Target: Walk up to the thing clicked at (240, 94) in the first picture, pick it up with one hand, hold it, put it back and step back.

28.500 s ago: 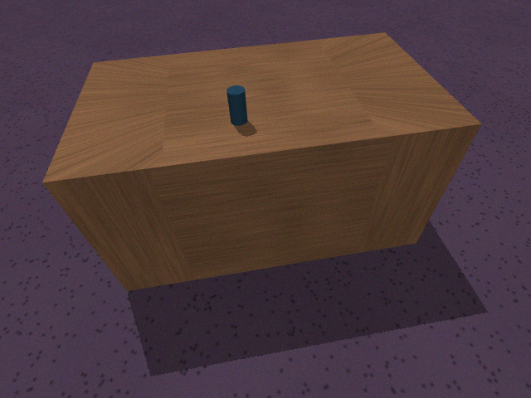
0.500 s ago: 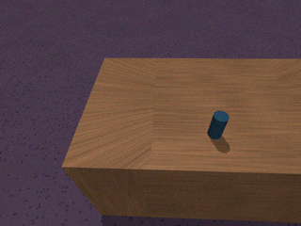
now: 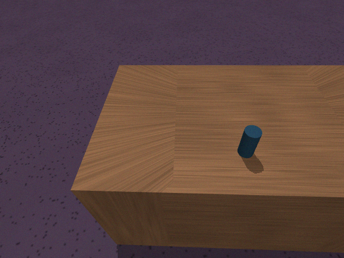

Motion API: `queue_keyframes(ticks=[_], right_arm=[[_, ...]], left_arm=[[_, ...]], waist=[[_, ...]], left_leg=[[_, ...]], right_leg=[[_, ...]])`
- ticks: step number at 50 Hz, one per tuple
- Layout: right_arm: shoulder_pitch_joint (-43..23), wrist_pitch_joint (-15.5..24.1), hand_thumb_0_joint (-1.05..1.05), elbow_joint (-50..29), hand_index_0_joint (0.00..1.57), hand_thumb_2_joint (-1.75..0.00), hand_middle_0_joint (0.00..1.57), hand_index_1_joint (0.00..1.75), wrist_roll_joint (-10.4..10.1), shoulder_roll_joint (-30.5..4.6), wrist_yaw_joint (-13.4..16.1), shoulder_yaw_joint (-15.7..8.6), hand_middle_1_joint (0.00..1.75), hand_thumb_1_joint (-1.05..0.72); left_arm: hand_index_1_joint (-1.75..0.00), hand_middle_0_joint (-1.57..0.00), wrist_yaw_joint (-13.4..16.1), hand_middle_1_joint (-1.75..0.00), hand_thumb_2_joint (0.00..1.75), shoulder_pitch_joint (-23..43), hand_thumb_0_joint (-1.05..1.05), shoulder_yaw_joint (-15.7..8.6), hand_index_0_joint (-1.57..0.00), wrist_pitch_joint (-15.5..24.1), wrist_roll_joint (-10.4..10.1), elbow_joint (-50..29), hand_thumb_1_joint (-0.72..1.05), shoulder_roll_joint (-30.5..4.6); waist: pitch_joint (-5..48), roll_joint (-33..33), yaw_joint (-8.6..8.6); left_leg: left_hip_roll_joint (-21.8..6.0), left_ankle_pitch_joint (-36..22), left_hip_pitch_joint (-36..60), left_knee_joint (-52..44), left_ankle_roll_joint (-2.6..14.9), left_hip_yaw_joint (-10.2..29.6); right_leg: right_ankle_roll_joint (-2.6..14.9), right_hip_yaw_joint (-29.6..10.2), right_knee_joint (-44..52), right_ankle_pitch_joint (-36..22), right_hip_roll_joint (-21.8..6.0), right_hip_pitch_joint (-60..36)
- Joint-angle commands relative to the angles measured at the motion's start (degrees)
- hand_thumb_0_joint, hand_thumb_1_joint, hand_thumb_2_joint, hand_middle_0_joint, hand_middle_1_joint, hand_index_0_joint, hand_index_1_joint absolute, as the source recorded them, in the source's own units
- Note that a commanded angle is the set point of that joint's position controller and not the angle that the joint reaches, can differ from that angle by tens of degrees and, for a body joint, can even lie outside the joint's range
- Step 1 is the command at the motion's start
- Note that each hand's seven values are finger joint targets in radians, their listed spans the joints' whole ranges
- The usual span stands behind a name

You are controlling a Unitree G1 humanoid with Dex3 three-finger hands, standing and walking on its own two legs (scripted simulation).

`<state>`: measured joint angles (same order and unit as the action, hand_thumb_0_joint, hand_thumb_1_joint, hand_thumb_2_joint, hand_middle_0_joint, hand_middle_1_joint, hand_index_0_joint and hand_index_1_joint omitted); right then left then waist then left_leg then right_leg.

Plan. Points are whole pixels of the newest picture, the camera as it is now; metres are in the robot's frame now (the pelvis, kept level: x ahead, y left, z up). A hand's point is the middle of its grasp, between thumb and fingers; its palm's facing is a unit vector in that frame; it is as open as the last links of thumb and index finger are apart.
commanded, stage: stand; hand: right
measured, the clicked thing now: (249, 142) +0.49 -0.22 -0.08
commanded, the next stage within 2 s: step back in 0.58 s
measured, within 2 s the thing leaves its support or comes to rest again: neither
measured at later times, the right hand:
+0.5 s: hand out of the picture +0.07 -0.25 -0.16, palm faces -0.02 +0.94 -0.34, open 7.4 cm
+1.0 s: hand out of the picture +0.05 -0.30 -0.18, palm faces -0.03 +0.93 -0.35, open 7.4 cm
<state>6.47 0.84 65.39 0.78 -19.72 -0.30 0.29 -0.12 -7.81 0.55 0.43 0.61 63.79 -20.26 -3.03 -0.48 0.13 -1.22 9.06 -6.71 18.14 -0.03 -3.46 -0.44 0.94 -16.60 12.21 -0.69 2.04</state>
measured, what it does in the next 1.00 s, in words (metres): lifts its left foot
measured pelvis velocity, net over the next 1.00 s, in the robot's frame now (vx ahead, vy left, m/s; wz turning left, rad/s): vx -0.08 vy -0.04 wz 0.00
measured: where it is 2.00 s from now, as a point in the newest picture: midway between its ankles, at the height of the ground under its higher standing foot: outside the picture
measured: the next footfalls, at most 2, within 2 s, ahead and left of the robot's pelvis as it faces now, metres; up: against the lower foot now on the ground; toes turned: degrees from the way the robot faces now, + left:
left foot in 1.28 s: -0.14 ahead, +0.11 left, +0.00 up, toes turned +5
right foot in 1.66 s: -0.24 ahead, -0.14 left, +0.00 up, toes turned +2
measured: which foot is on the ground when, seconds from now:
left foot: down 0.00-0.86, up 0.88-1.00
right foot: down 0.00-1.00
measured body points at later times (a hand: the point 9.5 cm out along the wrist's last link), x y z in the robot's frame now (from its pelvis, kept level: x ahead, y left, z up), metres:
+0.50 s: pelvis +0.00 +0.00 +0.00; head +0.00 +0.00 +0.45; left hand +0.07 +0.30 -0.13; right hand +0.07 -0.30 -0.13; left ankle +0.01 +0.12 -0.75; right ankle -0.03 -0.12 -0.75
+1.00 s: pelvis -0.08 -0.04 -0.02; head -0.01 -0.06 +0.42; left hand -0.01 +0.28 -0.13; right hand +0.05 -0.35 -0.16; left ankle -0.08 +0.11 -0.67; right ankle -0.07 -0.13 -0.75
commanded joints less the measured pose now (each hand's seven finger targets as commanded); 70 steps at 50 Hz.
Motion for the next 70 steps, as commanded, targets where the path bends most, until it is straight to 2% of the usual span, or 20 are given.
queue_keyframes(ticks=[1,28,29,32,38,40,41,42,43,44,45,47,56,61,63,64,65,66,68,70], right_arm=[[-2.1,1.0,0.00,-3.5,0.20,-0.90,0.20,0.30,-0.2,-12.0,1.0,-2.4,0.30,-0.90],[-2.5,1.0,0.00,-3.5,0.20,-0.90,0.20,0.30,-0.2,-12.4,0.9,-2.8,0.30,-0.90],[-4.1,0.1,0.00,-4.5,0.20,-0.90,0.20,0.30,-0.5,-15.8,0.6,-4.0,0.30,-0.90],[-1.9,-0.7,0.00,-6.6,0.20,-0.90,0.20,0.30,-1.4,-15.3,0.6,-4.6,0.30,-0.90],[-6.2,-2.3,0.00,-12.8,0.20,-0.90,0.20,0.30,-0.4,-17.7,0.9,-6.8,0.30,-0.90],[-8.4,-2.8,0.00,-14.6,0.20,-0.90,0.20,0.30,-0.2,-17.1,0.7,-6.7,0.30,-0.90],[-8.6,-3.2,0.00,-15.2,0.20,-0.90,0.20,0.30,-0.6,-15.7,0.5,-6.4,0.30,-0.90],[-7.7,-3.5,0.00,-15.8,0.20,-0.90,0.20,0.30,-1.4,-12.8,0.5,-5.7,0.30,-0.90],[-6.5,-4.0,0.00,-16.2,0.20,-0.90,0.20,0.30,-1.3,-10.0,0.8,-4.7,0.30,-0.90],[-4.9,-4.4,0.00,-15.8,0.20,-0.90,0.20,0.30,-1.2,-11.1,1.6,-5.3,0.30,-0.90],[-3.4,-4.6,0.00,-15.0,0.20,-0.90,0.20,0.30,-1.1,-13.0,1.8,-5.8,0.30,-0.90],[1.4,-4.2,0.00,-13.6,0.20,-0.90,0.20,0.30,-1.9,-14.8,1.7,-6.3,0.30,-0.90],[-1.5,-2.9,0.00,-17.3,0.20,-0.90,0.20,0.30,0.0,-14.1,2.3,-4.6,0.30,-0.90],[5.9,-2.9,0.00,-15.2,0.20,-0.90,0.20,0.30,0.2,-14.3,1.2,-5.7,0.30,-0.90],[9.2,-2.7,0.00,-14.2,0.20,-0.90,0.20,0.30,0.8,-14.1,0.7,-6.3,0.30,-0.90],[8.1,-2.6,0.00,-15.1,0.20,-0.90,0.20,0.30,1.7,-16.9,0.6,-7.1,0.30,-0.90],[3.5,-2.6,0.00,-16.7,0.20,-0.90,0.20,0.30,1.2,-22.4,0.1,-8.0,0.30,-0.90],[3.4,-2.3,0.00,-17.3,0.20,-0.90,0.20,0.30,1.2,-24.3,0.3,-8.5,0.30,-0.90],[-2.7,-2.2,0.00,-18.0,0.20,-0.90,0.20,0.30,1.4,-18.1,1.3,-6.5,0.30,-0.90],[-5.4,-2.1,0.00,-19.6,0.20,-0.90,0.20,0.30,1.2,-16.6,1.8,-6.2,0.30,-0.90]], left_arm=[[-0.30,-0.20,0.9,-0.30,0.90,1.7,0.00,-2.5,-0.20,1.2,0.0,-3.3,0.90,-12.0],[-0.30,-0.20,0.8,-0.30,0.90,2.1,0.00,-2.5,-0.20,1.2,0.1,-3.4,0.90,-12.0],[-0.30,-0.20,0.9,-0.30,0.90,2.8,0.00,-5.0,-0.20,0.5,-0.8,-4.8,0.90,-15.8],[-0.30,-0.20,1.2,-0.30,0.90,1.0,0.00,-5.1,-0.20,-0.2,-1.2,-6.9,0.90,-13.8],[-0.30,-0.20,0.7,-0.30,0.90,-4.1,0.00,-6.1,-0.20,-2.6,-0.2,-9.0,0.90,-12.2],[-0.30,-0.20,0.4,-0.30,0.90,-6.9,0.00,-6.4,-0.20,-2.7,-0.2,-9.0,0.90,-11.5],[-0.30,-0.20,0.5,-0.30,0.90,-7.2,0.00,-6.5,-0.20,-2.2,0.2,-9.2,0.90,-12.1],[-0.30,-0.20,0.7,-0.30,0.90,-5.3,0.00,-7.4,-0.20,-1.5,1.0,-10.4,0.90,-15.8],[-0.30,-0.20,1.0,-0.30,0.90,-2.5,0.00,-8.2,-0.20,-1.0,1.3,-12.2,0.90,-19.3],[-0.30,-0.20,1.1,-0.30,0.90,-0.2,0.00,-8.6,-0.20,-0.8,1.8,-14.0,0.90,-22.0],[-0.30,-0.20,1.4,-0.30,0.90,2.3,0.00,-8.4,-0.20,-0.6,1.5,-15.2,0.90,-20.8],[-0.30,-0.20,1.5,-0.30,0.90,7.9,0.00,-7.5,-0.20,-0.6,1.3,-17.1,0.90,-16.1],[-0.30,-0.20,3.0,-0.30,0.90,-3.6,0.00,-8.5,-0.20,-1.2,0.7,-18.8,0.90,-15.5],[-0.30,-0.20,2.2,-0.30,0.90,1.8,0.00,-8.8,-0.20,-1.7,0.6,-22.0,0.90,-17.2],[-0.30,-0.20,1.8,-0.30,0.90,3.3,0.00,-8.2,-0.20,-2.1,0.3,-22.5,0.90,-16.7],[-0.30,-0.20,1.7,-0.30,0.90,1.9,0.00,-7.6,-0.20,-2.3,0.2,-22.7,0.90,-14.3],[-0.30,-0.20,2.0,-0.30,0.90,3.3,0.00,-7.4,-0.20,-2.2,-0.3,-23.4,0.90,-12.3],[-0.30,-0.20,2.6,-0.30,0.90,7.1,0.00,-8.4,-0.20,-2.3,0.7,-22.5,0.90,-13.9],[-0.30,-0.20,2.6,-0.30,0.90,3.2,0.00,-8.2,-0.20,-2.8,-0.3,-20.0,0.90,-12.6],[-0.30,-0.20,2.4,-0.30,0.90,-3.3,0.00,-8.4,-0.20,-2.6,-0.6,-18.1,0.90,-13.1]], waist=[[3.9,0.5,0.18],[3.3,0.0,0.08],[-2.3,0.0,-0.44],[5.3,2.4,0.09],[7.1,12.3,-1.70],[6.1,10.8,-3.64],[5.6,5.9,-3.89],[3.3,-5.5,-3.22],[-0.4,-11.6,-2.17],[0.9,-10.9,-2.10],[1.5,-8.4,-1.08],[3.5,-4.6,2.66],[6.7,-8.9,-4.96],[9.1,-9.5,-0.39],[9.2,-6.6,1.97],[7.5,3.0,1.80],[6.2,17.7,1.73],[5.0,16.2,4.51],[2.2,6.5,-0.09],[1.0,9.7,-2.92]], left_leg=[[-7.1,-11.2,3.7,-2.1,1.22,6.9],[-7.2,-7.9,3.5,-2.6,1.32,7.1],[-7.1,-17.4,0.1,2.6,2.82,8.1],[-9.1,-25.4,1.5,5.2,5.83,8.1],[-18.6,-16.3,-10.0,3.7,15.16,15.1],[-16.3,-14.6,-10.9,8.9,12.91,12.5],[-11.4,-11.9,-9.7,15.4,9.41,9.4],[-1.9,-3.0,-13.4,25.4,4.27,6.4],[6.9,22.5,-21.1,33.3,1.63,7.4],[7.1,29.3,-19.2,43.1,1.47,12.6],[6.4,27.2,-17.8,49.6,1.61,14.9],[7.1,19.5,-20.0,52.2,0.56,15.0],[3.4,21.7,-24.7,36.9,-1.15,10.2],[1.9,16.5,-10.9,22.3,0.82,4.4],[1.3,4.4,-3.4,11.2,2.28,3.2],[-6.7,-1.6,-2.2,6.4,5.43,14.9],[-19.1,-9.0,-4.0,0.5,13.76,30.0],[-23.3,-12.8,-10.3,-0.7,19.37,36.3],[-16.0,-16.5,-10.6,2.6,14.35,21.9],[-13.5,-17.3,-7.6,5.3,12.95,16.4]], right_leg=[[1.66,-5.3,2.6,-11.0,-7.4,3.4],[1.68,-5.7,3.3,-7.0,-7.4,4.3],[1.92,-5.4,-2.5,-16.6,-5.8,9.1],[2.65,-3.3,-10.5,-16.4,-3.7,6.8],[3.43,-1.7,-31.0,15.2,0.9,7.5],[3.20,-2.3,-24.0,11.3,0.0,7.4],[2.90,-4.3,-14.5,0.5,-2.0,8.8],[3.67,-15.5,-4.9,-12.5,-9.8,10.1],[6.54,-24.0,-1.2,-22.6,-16.7,9.8],[14.13,-26.3,-2.2,-28.4,-21.6,15.0],[15.44,-26.1,-2.6,-26.5,-21.1,17.5],[11.47,-14.5,-6.7,-25.6,-12.8,11.0],[14.60,-13.7,-14.4,-38.7,-17.1,-6.5],[11.55,-11.3,-14.8,-24.8,-15.4,4.9],[8.03,-8.7,-18.1,-14.9,-13.1,11.7],[4.77,-5.3,-25.2,-3.1,-7.3,19.2],[1.66,1.6,-37.1,20.4,5.4,25.9],[0.92,-8.0,-50.0,28.2,6.7,23.7],[1.70,-12.1,-58.7,21.7,7.7,26.4],[1.11,-11.1,-59.7,17.3,6.9,28.1]])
